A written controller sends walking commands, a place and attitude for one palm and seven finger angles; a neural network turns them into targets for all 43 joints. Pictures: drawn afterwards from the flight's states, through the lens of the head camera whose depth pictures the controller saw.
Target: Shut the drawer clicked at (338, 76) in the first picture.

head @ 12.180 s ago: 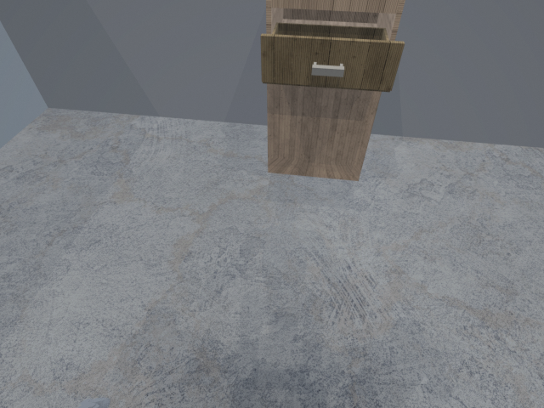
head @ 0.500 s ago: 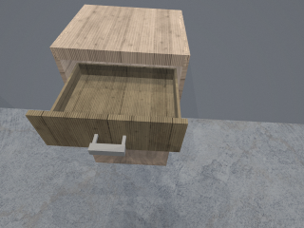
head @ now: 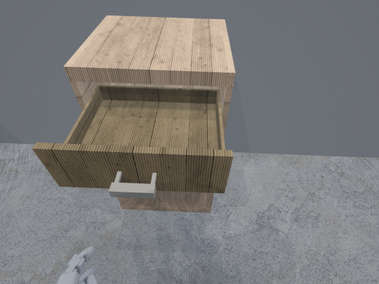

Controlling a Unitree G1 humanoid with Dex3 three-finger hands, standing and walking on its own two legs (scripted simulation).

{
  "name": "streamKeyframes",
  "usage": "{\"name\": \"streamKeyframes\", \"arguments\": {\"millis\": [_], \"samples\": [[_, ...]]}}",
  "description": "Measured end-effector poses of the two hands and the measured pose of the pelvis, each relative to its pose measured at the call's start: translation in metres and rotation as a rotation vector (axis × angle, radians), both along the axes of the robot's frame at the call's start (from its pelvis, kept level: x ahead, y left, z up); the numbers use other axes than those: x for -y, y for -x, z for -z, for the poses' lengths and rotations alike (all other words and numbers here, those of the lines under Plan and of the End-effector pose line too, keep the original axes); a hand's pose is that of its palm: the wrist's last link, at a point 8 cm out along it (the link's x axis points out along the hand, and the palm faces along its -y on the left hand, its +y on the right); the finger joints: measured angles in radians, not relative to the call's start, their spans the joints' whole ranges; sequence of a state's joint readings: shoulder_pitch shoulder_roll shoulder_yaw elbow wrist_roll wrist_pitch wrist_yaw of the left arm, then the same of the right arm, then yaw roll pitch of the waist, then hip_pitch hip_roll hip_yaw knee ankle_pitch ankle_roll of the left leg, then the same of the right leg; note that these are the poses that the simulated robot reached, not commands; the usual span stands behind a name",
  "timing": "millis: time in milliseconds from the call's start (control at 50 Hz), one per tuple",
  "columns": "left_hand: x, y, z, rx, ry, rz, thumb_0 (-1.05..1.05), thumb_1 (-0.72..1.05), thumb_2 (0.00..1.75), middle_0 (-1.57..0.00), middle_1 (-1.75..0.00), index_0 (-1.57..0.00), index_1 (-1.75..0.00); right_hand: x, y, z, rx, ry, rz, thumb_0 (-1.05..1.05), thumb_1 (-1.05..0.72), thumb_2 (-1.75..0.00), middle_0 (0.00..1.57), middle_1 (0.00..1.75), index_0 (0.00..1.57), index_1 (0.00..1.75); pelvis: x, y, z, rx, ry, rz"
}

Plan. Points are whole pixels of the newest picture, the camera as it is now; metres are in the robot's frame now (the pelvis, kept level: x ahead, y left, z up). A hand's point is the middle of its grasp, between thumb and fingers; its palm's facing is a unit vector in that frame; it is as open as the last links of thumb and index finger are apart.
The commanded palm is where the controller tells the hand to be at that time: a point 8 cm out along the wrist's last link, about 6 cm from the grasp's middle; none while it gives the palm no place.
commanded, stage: raise the hand and make a fist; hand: left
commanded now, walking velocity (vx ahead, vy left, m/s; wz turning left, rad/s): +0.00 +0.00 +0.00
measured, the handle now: (134, 183) +0.35 +0.15 +0.00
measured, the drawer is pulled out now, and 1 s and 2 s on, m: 0.28 0.28 0.28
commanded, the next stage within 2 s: bring the fist close to the handle in 1.76 s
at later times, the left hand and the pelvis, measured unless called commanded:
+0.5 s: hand (125, 279) +0.14 +0.13 +0.00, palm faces +0.00 -1.00 -0.06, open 4.8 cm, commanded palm +0.12 +0.19 +0.01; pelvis -0.02 -0.05 -0.08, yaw +2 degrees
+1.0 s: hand (114, 264) +0.16 +0.14 +0.05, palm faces +0.01 -1.00 -0.02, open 3.1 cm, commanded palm +0.12 +0.19 +0.06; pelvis +0.00 -0.02 -0.04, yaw +1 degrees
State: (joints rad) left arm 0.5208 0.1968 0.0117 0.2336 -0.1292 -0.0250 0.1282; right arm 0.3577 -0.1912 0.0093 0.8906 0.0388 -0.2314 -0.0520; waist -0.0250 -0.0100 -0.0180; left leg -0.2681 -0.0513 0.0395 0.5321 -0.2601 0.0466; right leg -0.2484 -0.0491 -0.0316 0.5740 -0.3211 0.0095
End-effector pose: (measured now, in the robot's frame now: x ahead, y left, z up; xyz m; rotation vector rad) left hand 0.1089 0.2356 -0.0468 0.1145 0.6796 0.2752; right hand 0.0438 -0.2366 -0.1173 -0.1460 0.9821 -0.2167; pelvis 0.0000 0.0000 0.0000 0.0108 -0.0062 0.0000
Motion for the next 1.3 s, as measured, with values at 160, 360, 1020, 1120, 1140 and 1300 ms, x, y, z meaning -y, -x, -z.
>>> {"name": "streamKeyframes", "arguments": {"millis": [160,360,1020,1120,1140,1300], "samples": [[0.049,-0.058,-0.054,0.706,0.13,0.277,0.01,0.93,0.9,-0.34,-0.45,-0.33,-0.45,0.032,-0.101,-0.027,0.411,0.061,-0.11,0.01,-0.91,-0.9,0.2,0.3,0.2,0.3,0.015,0.016,0.04,-0.139,0.005,0.018],[0.037,0.019,-0.027,0.595,0.038,0.14,0.02,0.9,0.9,-0.54,-0.65,-0.53,-0.66,0.03,-0.171,-0.03,0.571,0.075,-0.235,0.01,-0.91,-0.9,0.19,0.3,0.2,0.3,0.04,0.021,0.075,-0.186,0.034,-0.023],[0.044,-0.026,-0.099,0.697,0.089,0.28,0.02,0.9,0.9,-1.19,-1.37,-1.18,-1.38,0.018,-0.137,-0.033,0.492,0.042,-0.138,0.01,-0.91,-0.9,0.19,0.3,0.19,0.3,0.019,0.004,0.044,-0.134,0.038,-0.015],[0.051,-0.031,-0.11,0.71,0.101,0.293,0.02,0.9,0.9,-1.29,-1.47,-1.28,-1.48,-0.015,-0.154,-0.042,0.545,-0.023,-0.198,0.01,-0.91,-0.9,0.2,0.3,0.2,0.3,0.012,0.002,0.042,-0.117,0.043,-0.017],[0.052,-0.032,-0.112,0.708,0.102,0.297,0.02,0.9,0.9,-1.31,-1.49,-1.3,-1.5,-0.02,-0.155,-0.043,0.55,-0.034,-0.208,0.01,-0.91,-0.9,0.2,0.3,0.2,0.3,0.011,0.002,0.042,-0.113,0.043,-0.017],[0.058,-0.037,-0.13,0.711,0.09,0.299,0.02,0.9,0.9,-1.38,-1.57,-1.37,-1.58,-0.04,-0.152,-0.042,0.525,-0.086,-0.245,0.01,-0.9,-0.9,0.2,0.3,0.2,0.3,0.007,-0.002,0.038,-0.092,0.043,-0.017]]}}
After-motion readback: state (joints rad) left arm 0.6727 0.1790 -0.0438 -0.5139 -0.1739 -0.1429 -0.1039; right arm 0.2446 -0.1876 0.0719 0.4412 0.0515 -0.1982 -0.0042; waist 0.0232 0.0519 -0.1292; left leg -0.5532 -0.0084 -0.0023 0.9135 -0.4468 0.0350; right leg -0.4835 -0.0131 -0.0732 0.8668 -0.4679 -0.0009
